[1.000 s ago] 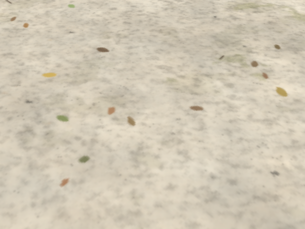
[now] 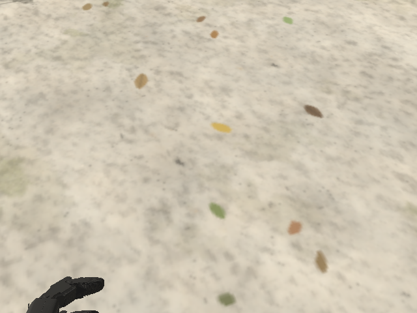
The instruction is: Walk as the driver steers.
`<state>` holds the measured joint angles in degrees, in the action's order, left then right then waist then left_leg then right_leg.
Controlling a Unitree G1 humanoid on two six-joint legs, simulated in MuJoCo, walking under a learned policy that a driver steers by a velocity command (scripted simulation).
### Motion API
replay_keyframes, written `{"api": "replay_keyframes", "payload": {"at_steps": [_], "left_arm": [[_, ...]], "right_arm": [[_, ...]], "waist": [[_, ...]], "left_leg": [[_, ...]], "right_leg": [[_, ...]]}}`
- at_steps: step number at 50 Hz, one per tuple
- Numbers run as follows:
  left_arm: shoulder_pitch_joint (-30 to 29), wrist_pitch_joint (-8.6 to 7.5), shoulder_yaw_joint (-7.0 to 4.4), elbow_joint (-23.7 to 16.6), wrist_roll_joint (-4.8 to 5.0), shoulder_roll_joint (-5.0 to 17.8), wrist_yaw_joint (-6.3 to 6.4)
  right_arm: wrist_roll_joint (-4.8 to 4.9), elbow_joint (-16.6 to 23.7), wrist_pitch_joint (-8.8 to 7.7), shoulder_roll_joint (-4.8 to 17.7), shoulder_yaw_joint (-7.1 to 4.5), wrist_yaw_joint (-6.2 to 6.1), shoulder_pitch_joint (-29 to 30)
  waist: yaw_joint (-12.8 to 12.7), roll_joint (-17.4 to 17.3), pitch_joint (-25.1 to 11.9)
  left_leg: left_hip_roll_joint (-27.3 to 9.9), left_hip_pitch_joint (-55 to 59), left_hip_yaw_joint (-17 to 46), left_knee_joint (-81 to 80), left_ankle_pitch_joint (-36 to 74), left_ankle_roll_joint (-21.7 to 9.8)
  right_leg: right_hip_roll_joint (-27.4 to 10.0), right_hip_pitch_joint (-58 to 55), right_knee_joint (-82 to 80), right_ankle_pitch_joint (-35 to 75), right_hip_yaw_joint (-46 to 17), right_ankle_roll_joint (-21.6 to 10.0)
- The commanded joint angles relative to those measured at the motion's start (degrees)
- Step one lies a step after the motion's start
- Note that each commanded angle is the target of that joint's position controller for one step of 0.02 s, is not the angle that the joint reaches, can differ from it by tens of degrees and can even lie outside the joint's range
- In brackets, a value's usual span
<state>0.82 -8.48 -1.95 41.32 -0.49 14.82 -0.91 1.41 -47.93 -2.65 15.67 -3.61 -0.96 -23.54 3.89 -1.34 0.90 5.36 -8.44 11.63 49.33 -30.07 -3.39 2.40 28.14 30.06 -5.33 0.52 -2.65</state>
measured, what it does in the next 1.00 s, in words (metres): walks ahead: left foot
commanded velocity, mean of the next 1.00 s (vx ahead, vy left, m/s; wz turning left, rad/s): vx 0.50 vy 0.00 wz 0.08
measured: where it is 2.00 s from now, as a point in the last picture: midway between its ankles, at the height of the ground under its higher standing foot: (183, 162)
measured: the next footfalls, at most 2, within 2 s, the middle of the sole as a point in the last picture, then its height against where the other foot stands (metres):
left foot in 0.46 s outside the picture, level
right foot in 1.04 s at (199, 235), level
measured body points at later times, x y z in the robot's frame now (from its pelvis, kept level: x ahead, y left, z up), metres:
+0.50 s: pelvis +0.26 +0.07 +0.00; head +0.30 +0.09 +0.45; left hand +0.19 +0.35 -0.14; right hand +0.54 -0.10 -0.07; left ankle +0.34 +0.19 -0.72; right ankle +0.12 -0.11 -0.69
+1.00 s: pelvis +0.53 +0.11 +0.00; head +0.56 +0.11 +0.45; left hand +0.72 +0.34 -0.10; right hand +0.56 -0.17 -0.13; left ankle +0.34 +0.19 -0.72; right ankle +0.68 +0.01 -0.70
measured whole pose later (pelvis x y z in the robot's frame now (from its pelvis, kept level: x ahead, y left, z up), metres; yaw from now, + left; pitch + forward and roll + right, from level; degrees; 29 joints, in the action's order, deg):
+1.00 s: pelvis +0.53 +0.11 +0.00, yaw +1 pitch +3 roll +1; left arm 4.6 -2.6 -2.2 41.9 1.2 13.4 -4.1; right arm 0.4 -47.9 -3.6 15.0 -4.0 -1.2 -19.7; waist 3.4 1.4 1.2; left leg -0.3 6.5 -14.7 16.8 -24.9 0.8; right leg -2.1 35.1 36.9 -4.7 3.3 -4.8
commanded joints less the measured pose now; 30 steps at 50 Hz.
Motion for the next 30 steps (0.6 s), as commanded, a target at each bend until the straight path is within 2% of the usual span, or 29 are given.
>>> {"api": "replay_keyframes", "payload": {"at_steps": [1, 2, 3, 4, 6, 7, 10, 14, 17, 19, 20, 21, 22, 23, 24, 25, 26, 27, 28, 29, 30], "left_arm": [[16.3, 0.64, -2.71, -0.5, 0.63, 6.3, 0.78], [12.9, 1.06, -2.41, -0.5, 0.41, 6.1, 0.76], [11.3, 1.27, -2.26, 0.0, 0.11, 5.6, 0.64], [10.7, 1.2, -2.05, 0.4, -0.47, 5.1, 0.59], [10.8, 0.69, -2.41, 1.5, 0.03, 5.3, 0.29], [10.9, 0.43, -2.7, 2.1, 0.35, 6.0, 0.19], [11.9, 0.45, -3.54, 3.2, 0.36, 8.3, 0.28], [13.9, 1.29, -3.52, 4.6, 0.68, 9.4, 0.37], [16.9, 2.12, -3.64, 6.1, 1.65, 11.0, 0.23], [18.3, 2.91, -3.83, 7.2, 2.29, 12.0, 0.22], [18.5, 3.37, -3.92, 7.7, 2.53, 12.5, 0.3], [18.1, 3.76, -3.97, 7.9, 2.66, 13.1, 0.44], [17.1, 4.19, -3.9, 8.1, 2.72, 13.5, 0.6], [17.8, 4.37, -3.24, 8.1, 2.29, 12.0, 0.87], [17.9, 4.04, -1.78, 6.2, 0.42, 8.8, 1.02], [24.4, 2.63, 0.32, 5.4, 0.61, 2.1, 0.2], [19.9, 1.59, -1.21, 6.2, 2.9, 8.6, -0.22], [15.4, 1.38, -1.76, 4.4, 4.21, 9.7, -0.33], [13.8, 1.57, -1.59, 4.3, 3.36, 8.8, 0.06], [13.4, 2.11, -1.91, 4.6, 2.34, 8.5, 0.25], [15.5, 3.08, -2.09, 5.2, 2.34, 8.0, 0.18]], "right_arm": [[1.5, 6.1, -1.25, 8.1, -0.73, 0.22, -0.1], [0.79, 7.1, -1.08, 7.7, -0.82, 0.02, 3.6], [-0.1, 8.0, -1.09, 6.9, -0.97, 0.13, 6.0], [0.09, 8.3, -0.74, 5.7, -1.06, 0.48, 5.3], [0.58, 9.0, 0.16, 3.0, -0.6, 0.78, 4.8], [0.44, 9.8, 0.52, 2.5, -0.46, 0.79, 5.8], [-0.16, 12.0, 0.68, 2.4, -0.28, 0.91, 9.2], [-0.26, 13.8, -0.43, 1.2, 0.5, 2.18, 15.8], [-0.08, 15.9, -0.85, 1.0, 0.88, 3.15, 21.5], [-0.04, 17.3, -0.96, 1.9, 0.71, 3.59, 23.5], [-0.18, 17.7, -1.0, 2.6, 0.49, 3.74, 23.5], [-0.39, 17.6, -1.07, 3.7, -0.01, 3.77, 21.8], [-0.68, 16.1, -1.15, 5.2, -1.01, 3.64, 16.2], [-0.73, 13.1, -1.01, 8.3, -2.76, 3.15, 6.9], [-0.92, 11.3, -0.55, 13.7, -4.49, 2.01, -3.5], [-1.43, 11.4, -0.7, 17.8, -4.42, 1.94, -2.9], [-1.46, 11.7, -1.34, 11.9, -3.11, 2.25, -3.4], [-1.56, 11.2, -1.79, 9.8, -2.32, 2.39, -0.4], [-1.29, 11.3, -2.05, 8.0, -1.75, 2.54, 3.7], [-1.41, 11.3, -2.33, 6.0, -1.31, 2.77, 6.9], [-1.71, 11.3, -2.81, 4.6, -0.99, 2.82, 8.7]], "waist": [[-9.0, 8.7, -13.4], [-7.5, 2.9, -8.0], [-6.3, 2.4, -4.2], [-4.7, 4.0, -3.0], [-3.9, 5.7, -1.9], [-3.7, 5.4, -0.9], [-4.1, 4.3, -0.2], [-6.5, 3.6, 0.9], [-8.4, 3.9, 2.8], [-8.2, 4.7, 3.7], [-7.6, 5.3, 3.5], [-5.9, 6.2, 2.2], [-2.0, 6.4, -1.3], [2.2, 5.4, -7.0], [5.9, -2.6, -14.8], [0.0, -15.4, -21.9], [3.4, -7.1, -21.4], [2.5, -5.9, -12.9], [0.3, -2.1, -9.1], [-1.7, -2.4, -6.2], [-3.6, -3.6, -5.5]], "left_leg": [[-5.4, -36.7, -0.4, 29.4, 3.9, 1.3], [-8.0, -34.2, -2.6, 27.7, 8.8, 1.7], [-9.7, -32.5, -3.0, 24.8, 11.2, 1.7], [-11.3, -29.8, -3.2, 22.9, 12.4, 1.6], [-12.2, -28.6, -5.0, 20.5, 13.1, 1.7], [-12.7, -29.7, -5.2, 18.8, 13.8, 1.9], [-13.4, -33.5, -5.2, 12.6, 19.6, 2.6], [-11.9, -30.6, -8.1, -2.0, 30.2, 1.9], [-10.5, -28.6, -11.2, -9.6, 29.8, 1.2], [-9.8, -28.7, -12.0, -12.7, 25.3, -0.1], [-9.0, -27.7, -12.7, -14.0, 22.4, -0.9], [-7.6, -24.1, -13.9, -15.7, 20.2, -2.0], [-5.3, -15.3, -15.8, -18.7, 21.8, -3.3], [-3.1, -1.0, -16.6, -19.6, 24.2, -4.8], [-14.2, 17.3, -1.9, -18.0, 27.7, -8.4], [-27.9, 30.3, 27.3, -26.6, 17.6, -17.6], [-28.4, 28.0, 28.9, -30.4, 15.9, -16.2], [-26.6, 21.2, 18.3, -30.5, 21.4, -13.6], [-23.9, 13.4, 10.9, -31.2, 26.7, -11.7], [-21.6, 7.4, 5.6, -33.0, 29.4, -10.5], [-20.2, 3.6, 1.9, -35.3, 30.1, -9.7]], "right_leg": [[-24.7, -43.6, -12.7, -18.8, -35.4, -11.2], [-22.4, -34.2, -14.0, -10.7, -27.2, -9.5], [-20.0, -27.4, -15.6, -5.0, -22.1, -8.9], [-18.1, -23.2, -17.4, -2.7, -17.4, -8.2], [-16.8, -19.9, -20.3, 0.7, -11.5, -9.0], [-17.1, -19.2, -21.3, 2.8, -9.5, -9.5], [-17.9, -20.9, -22.3, 8.4, -4.4, -10.1], [-15.7, -22.1, -21.9, 9.7, 2.4, -8.4], [-16.7, -24.5, -21.4, 7.4, 3.4, -7.8], [-18.7, -28.2, -20.0, 8.9, 2.9, -7.3], [-19.5, -30.0, -18.4, 12.2, 2.9, -7.0], [-19.6, -31.0, -15.0, 20.1, 3.6, -6.3], [-18.3, -30.4, -7.7, 29.4, 5.7, -5.0], [-15.6, -25.6, 3.8, 33.3, 8.2, -3.3], [-12.5, -11.2, 23.5, 14.6, 9.8, -0.5], [-2.2, 8.9, 41.7, -27.8, 2.8, 2.0], [-4.0, 13.9, 47.8, -27.8, -5.8, 1.2], [-6.3, 17.2, 47.5, -22.8, -5.2, 0.5], [-8.9, 15.1, 44.0, -17.6, -4.9, 0.6], [-10.4, 12.6, 40.8, -14.1, -5.0, 0.9], [-11.4, 9.0, 39.4, -11.3, -5.9, 1.2]]}}
Velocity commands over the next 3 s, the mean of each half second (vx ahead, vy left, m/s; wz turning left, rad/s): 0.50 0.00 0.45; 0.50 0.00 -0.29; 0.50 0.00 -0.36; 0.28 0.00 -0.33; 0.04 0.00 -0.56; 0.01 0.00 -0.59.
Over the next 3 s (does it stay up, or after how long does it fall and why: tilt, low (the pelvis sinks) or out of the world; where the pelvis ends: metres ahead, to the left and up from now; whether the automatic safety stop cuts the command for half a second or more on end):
stays up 1.04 0.06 0.02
